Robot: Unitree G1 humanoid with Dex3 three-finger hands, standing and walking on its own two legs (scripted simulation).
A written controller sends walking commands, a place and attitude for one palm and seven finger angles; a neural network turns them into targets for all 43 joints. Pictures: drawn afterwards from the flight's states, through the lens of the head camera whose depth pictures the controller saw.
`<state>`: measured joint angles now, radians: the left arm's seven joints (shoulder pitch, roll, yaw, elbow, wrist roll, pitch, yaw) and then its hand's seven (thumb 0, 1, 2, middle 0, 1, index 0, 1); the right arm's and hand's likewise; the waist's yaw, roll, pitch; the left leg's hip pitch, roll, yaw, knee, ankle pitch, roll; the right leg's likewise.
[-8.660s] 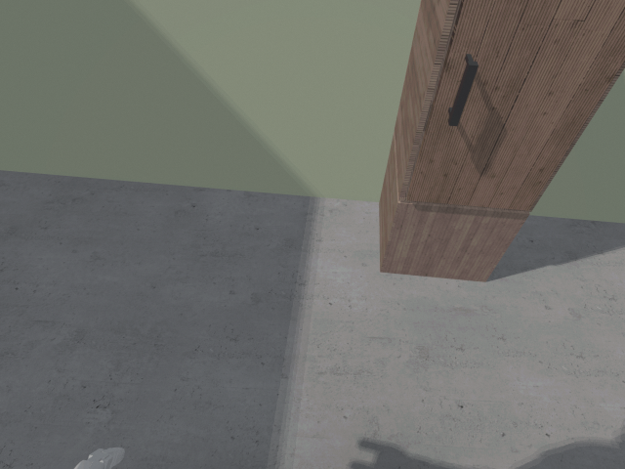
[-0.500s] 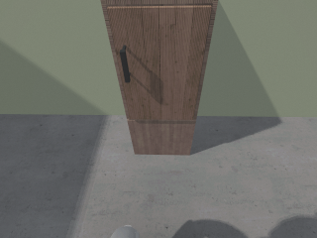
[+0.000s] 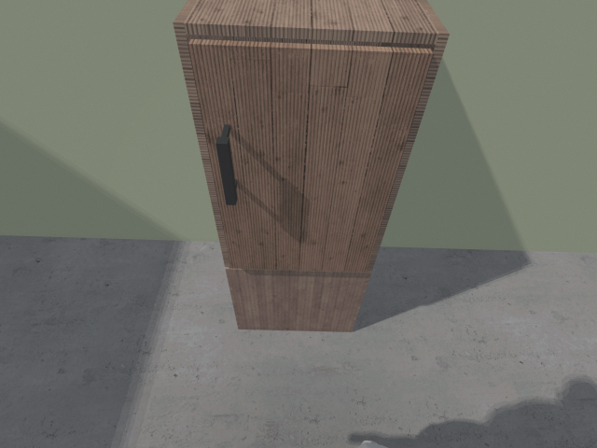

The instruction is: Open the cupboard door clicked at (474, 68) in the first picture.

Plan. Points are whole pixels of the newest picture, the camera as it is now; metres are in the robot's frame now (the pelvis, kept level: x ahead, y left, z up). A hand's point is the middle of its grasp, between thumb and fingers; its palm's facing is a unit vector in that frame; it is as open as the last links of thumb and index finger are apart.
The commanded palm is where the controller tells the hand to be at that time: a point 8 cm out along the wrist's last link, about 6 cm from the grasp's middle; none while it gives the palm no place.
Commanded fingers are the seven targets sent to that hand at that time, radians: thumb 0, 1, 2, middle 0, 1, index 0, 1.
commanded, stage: come to a stop and stand still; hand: left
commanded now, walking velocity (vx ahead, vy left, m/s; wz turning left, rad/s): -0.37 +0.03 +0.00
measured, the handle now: (229, 166) +0.58 +0.17 +0.03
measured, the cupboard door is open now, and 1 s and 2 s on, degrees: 0 0 0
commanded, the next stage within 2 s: look again from close up in 1.24 s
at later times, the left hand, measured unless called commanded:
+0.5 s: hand out of the picture +0.10 +0.20 -0.19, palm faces +0.08 -0.98 -0.19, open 7.4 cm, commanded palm none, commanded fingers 0.00 0.90 0.90 -0.20 -0.30 -0.20 -0.30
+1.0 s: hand out of the picture -0.02 +0.17 -0.17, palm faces +0.05 -0.98 -0.17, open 7.4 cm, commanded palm none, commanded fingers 0.00 0.90 0.90 -0.20 -0.30 -0.20 -0.30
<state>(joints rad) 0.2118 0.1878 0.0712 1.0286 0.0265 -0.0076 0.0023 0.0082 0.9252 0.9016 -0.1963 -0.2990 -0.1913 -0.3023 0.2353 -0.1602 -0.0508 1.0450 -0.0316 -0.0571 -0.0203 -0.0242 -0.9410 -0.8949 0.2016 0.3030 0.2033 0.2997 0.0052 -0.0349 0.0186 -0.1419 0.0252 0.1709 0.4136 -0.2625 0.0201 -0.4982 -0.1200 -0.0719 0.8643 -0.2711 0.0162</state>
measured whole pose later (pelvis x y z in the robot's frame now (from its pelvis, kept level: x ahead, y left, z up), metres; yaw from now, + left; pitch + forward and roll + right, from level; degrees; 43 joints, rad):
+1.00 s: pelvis -0.01 +0.01 +0.00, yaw +1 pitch -2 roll +1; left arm 0.30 0.12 -0.01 1.14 0.01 0.01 0.04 0.01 0.91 0.90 -0.20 -0.30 -0.19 -0.30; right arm 0.26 -0.16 -0.01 1.12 -0.01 0.01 -0.02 0.00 -0.93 -0.90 0.20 0.30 0.20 0.30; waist -0.01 0.00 0.02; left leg -0.20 -0.01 0.09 0.38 -0.16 0.03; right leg -0.13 -0.01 -0.03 0.43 -0.27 -0.01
